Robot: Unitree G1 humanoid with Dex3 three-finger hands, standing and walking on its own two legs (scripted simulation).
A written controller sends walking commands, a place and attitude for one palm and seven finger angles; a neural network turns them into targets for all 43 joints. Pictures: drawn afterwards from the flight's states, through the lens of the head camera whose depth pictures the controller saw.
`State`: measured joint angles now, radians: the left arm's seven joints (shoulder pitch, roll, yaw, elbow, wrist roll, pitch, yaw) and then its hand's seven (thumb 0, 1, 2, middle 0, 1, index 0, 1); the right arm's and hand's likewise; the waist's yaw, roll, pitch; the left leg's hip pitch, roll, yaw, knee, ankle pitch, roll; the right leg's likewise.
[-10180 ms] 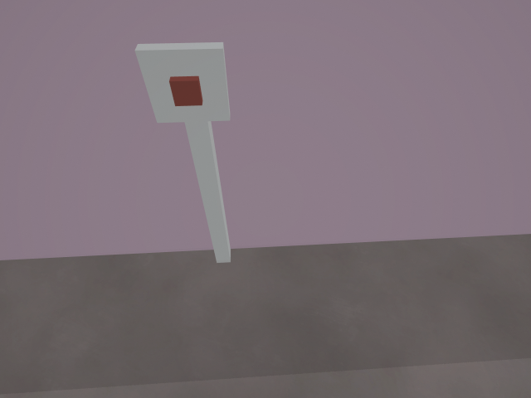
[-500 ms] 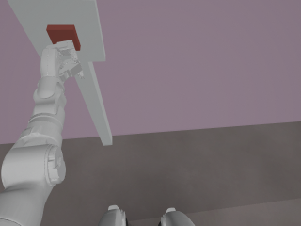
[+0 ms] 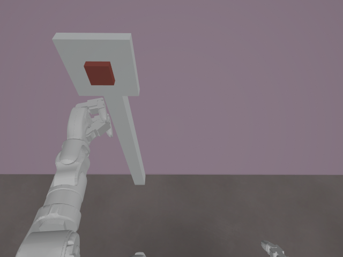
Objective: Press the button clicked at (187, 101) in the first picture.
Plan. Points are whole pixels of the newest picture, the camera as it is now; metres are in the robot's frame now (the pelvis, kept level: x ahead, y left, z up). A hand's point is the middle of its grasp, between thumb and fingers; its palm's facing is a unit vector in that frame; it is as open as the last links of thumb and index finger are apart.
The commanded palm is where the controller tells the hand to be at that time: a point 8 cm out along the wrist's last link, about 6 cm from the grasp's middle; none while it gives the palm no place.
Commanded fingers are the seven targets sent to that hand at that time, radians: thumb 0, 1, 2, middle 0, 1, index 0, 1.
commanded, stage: draw the hand back to the body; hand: left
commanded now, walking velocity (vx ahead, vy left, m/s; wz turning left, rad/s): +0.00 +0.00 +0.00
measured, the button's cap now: (100, 72) +0.54 +0.20 +0.12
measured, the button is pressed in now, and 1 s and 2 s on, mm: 0 0 0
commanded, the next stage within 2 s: step back with the hand held close in 1.58 s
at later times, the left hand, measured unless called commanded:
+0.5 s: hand (80, 141) +0.33 +0.19 +0.12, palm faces +0.02 -1.00 -0.02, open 3.1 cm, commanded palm +0.29 +0.24 +0.13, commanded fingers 0.00 0.90 0.90 -1.30 -1.50 -1.30 -1.50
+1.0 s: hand (29, 173) +0.24 +0.23 +0.17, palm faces +0.30 -0.91 -0.29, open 3.1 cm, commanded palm +0.19 +0.28 +0.18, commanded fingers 0.00 0.90 0.90 -1.30 -1.50 -1.30 -1.50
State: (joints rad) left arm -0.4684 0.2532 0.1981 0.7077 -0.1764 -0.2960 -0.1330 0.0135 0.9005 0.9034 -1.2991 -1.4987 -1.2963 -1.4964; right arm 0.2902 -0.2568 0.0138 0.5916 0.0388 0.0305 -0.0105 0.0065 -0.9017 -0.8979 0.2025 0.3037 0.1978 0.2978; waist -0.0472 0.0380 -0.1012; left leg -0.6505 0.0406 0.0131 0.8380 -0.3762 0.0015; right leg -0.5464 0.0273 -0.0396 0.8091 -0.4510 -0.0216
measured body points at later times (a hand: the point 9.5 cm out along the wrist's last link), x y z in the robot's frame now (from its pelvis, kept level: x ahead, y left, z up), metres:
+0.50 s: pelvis -0.01 +0.00 +0.01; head +0.01 -0.02 +0.46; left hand +0.32 +0.25 +0.13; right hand +0.13 -0.25 -0.09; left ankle +0.02 +0.12 -0.70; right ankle -0.03 -0.11 -0.70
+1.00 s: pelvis +0.00 +0.01 +0.04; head -0.01 +0.00 +0.49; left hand +0.21 +0.28 +0.18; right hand +0.20 -0.20 -0.04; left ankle +0.02 +0.12 -0.70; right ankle -0.03 -0.11 -0.70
